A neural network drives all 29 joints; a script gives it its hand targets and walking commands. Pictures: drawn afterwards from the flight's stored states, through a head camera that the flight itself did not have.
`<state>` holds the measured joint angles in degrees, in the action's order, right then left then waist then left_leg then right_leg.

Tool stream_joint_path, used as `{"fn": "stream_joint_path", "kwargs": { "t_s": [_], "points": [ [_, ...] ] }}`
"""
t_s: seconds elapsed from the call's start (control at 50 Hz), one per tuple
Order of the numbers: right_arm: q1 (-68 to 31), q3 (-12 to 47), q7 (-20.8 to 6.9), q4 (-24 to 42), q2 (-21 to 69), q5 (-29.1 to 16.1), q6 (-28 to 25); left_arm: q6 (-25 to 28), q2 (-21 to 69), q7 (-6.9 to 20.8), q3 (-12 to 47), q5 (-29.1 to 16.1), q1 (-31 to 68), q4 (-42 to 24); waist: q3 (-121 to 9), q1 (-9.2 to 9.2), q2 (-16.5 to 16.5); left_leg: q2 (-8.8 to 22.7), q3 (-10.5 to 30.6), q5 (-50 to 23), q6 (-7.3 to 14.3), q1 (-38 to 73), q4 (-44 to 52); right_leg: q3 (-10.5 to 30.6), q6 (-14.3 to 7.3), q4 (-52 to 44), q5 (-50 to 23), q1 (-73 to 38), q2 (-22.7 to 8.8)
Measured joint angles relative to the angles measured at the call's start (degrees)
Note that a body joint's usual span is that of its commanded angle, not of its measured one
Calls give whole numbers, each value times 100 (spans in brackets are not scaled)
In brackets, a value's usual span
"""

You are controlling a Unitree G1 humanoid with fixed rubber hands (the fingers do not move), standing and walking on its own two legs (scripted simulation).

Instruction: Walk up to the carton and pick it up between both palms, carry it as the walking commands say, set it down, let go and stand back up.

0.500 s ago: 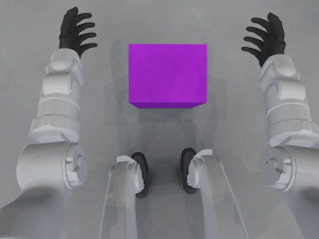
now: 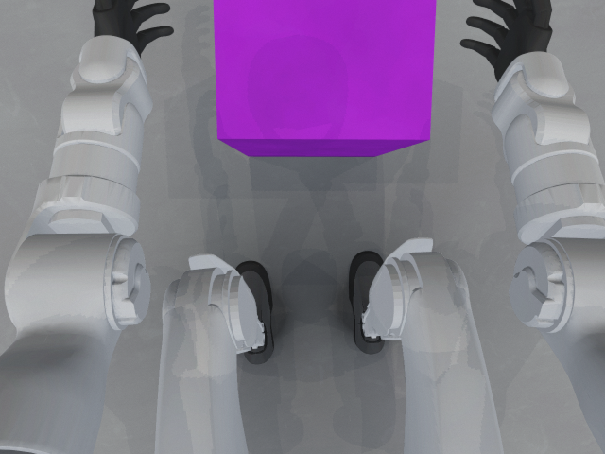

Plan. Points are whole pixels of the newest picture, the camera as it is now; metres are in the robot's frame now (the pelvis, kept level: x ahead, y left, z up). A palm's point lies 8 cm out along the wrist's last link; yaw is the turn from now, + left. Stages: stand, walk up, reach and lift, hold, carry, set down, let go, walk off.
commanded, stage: reach and lift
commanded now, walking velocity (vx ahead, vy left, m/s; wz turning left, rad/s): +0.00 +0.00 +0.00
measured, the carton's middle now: (316, 88) +0.53 -0.03 -0.31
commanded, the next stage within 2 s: none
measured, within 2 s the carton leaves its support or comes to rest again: neither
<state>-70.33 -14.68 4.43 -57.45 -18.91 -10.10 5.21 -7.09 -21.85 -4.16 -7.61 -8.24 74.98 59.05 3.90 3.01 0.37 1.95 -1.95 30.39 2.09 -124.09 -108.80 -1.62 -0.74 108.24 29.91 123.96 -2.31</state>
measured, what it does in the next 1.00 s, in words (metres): lowers itself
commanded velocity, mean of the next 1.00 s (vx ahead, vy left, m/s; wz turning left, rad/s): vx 0.00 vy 0.00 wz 0.00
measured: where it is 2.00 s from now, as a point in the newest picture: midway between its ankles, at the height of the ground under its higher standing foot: (312, 324)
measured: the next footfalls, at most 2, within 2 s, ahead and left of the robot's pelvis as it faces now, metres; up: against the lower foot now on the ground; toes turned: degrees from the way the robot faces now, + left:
none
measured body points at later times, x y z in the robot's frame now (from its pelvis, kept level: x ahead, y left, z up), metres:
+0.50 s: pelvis -0.02 +0.00 -0.08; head +0.35 +0.00 +0.17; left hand +0.55 +0.17 -0.25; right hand +0.52 -0.23 -0.25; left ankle +0.10 +0.11 -0.42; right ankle +0.11 -0.12 -0.42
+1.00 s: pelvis -0.02 +0.00 -0.07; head +0.35 -0.01 +0.19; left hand +0.55 +0.15 -0.24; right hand +0.52 -0.21 -0.25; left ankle +0.10 +0.11 -0.42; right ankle +0.11 -0.12 -0.42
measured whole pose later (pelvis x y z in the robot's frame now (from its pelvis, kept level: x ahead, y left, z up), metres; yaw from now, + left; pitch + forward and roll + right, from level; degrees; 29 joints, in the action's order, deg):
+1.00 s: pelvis -0.02 +0.00 -0.07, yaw +0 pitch +38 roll -1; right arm -81.0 -5.3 8.1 -66.8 -18.8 -16.7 1.1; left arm -2.1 -22.5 -6.9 0.4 -16.1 84.9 69.6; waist 18.1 3.1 0.2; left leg 2.4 -1.4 30.6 2.0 -130.1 -122.9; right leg -1.8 -1.5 122.2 29.9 130.0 -2.3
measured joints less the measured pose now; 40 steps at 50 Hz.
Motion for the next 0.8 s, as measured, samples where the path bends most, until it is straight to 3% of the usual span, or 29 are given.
{"fn": "stream_joint_path", "kwargs": {
  "t_s": [0.42, 0.8],
  "points": [
    [-802, 597, 245, -699, -209, -564, -316, 325, -245, -193, 594, -610, 752, 704, 1349, 16, -39, 32, 22, 63, 15, -635, -1426, -1, -53, 1433, 73, 633, -41],
    [-979, 889, 335, -859, -139, -707, -356, 421, -228, -221, 719, -791, 904, 952, 1459, 5, -25, 47, 58, 77, -19, -590, -1530, -28, -89, 1529, 62, 603, -15]
  ]
}}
